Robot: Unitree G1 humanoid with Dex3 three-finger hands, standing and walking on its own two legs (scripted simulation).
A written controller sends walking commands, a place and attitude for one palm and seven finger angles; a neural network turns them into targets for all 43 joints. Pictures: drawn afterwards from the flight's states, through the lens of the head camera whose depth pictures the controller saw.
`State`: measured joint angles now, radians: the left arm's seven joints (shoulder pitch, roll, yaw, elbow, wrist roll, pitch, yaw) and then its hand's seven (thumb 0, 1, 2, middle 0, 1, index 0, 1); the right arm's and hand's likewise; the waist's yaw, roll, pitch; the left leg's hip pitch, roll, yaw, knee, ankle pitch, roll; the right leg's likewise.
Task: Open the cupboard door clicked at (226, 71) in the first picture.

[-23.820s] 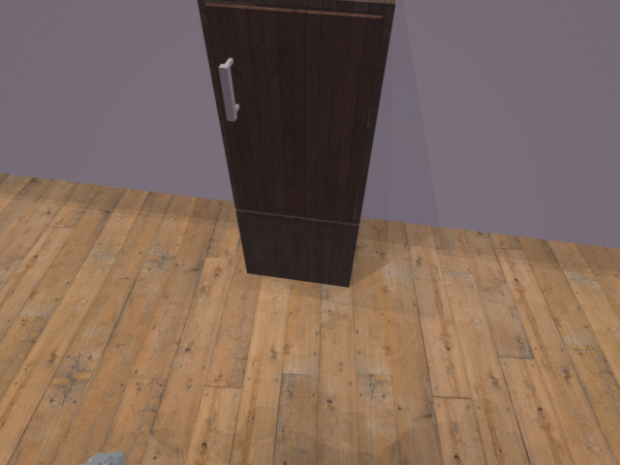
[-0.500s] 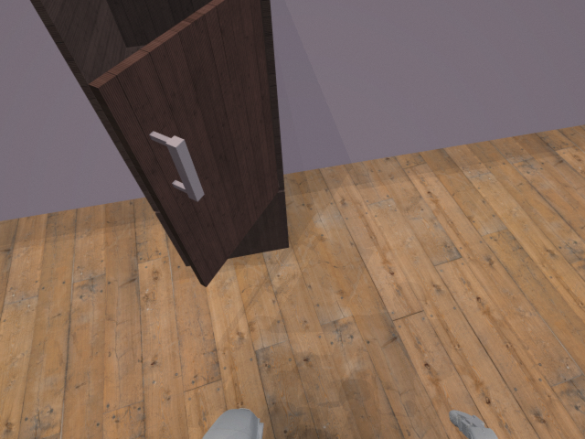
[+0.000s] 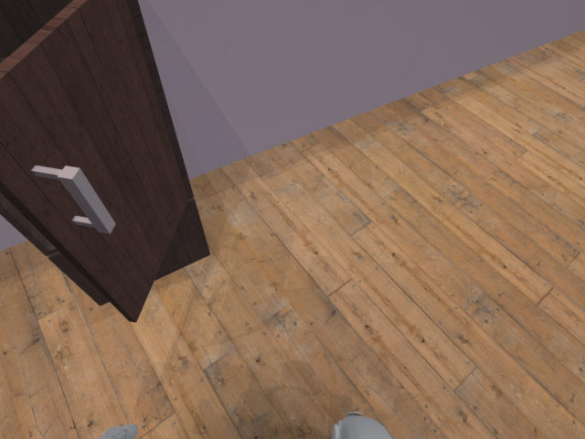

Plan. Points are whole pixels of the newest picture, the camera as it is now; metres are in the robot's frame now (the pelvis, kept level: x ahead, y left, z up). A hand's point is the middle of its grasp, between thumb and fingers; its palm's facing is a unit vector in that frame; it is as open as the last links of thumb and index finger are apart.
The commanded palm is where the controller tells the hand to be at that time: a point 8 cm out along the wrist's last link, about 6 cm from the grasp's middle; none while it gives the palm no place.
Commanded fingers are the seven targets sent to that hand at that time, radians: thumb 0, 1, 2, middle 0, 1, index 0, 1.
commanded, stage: walk to a spot facing it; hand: left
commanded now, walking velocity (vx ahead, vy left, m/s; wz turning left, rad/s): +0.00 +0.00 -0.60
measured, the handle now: (76, 200) +0.40 +0.35 +0.04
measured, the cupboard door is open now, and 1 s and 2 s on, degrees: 50 50 50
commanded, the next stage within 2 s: none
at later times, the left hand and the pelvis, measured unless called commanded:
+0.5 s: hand (204, 398) +0.19 +0.15 -0.17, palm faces -0.31 -0.94 -0.17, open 7.4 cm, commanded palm none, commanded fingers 0.00 0.90 0.90 -0.20 -0.30 -0.20 -0.30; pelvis +0.03 +0.00 -0.01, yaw -19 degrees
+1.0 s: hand (281, 351) +0.27 +0.04 -0.17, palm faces -0.55 -0.82 -0.17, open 7.4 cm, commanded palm none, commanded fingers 0.00 0.90 0.90 -0.20 -0.30 -0.20 -0.30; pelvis +0.14 -0.10 +0.00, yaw -36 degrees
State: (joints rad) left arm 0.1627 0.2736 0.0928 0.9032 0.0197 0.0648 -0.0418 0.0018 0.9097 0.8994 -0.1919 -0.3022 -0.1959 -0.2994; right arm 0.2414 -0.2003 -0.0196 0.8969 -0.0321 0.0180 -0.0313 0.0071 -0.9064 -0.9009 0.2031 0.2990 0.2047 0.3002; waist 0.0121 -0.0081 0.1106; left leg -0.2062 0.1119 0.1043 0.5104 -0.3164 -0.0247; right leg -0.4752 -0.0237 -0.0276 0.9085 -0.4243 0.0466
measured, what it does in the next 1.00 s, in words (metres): walks ahead, turning right: right foot, then left foot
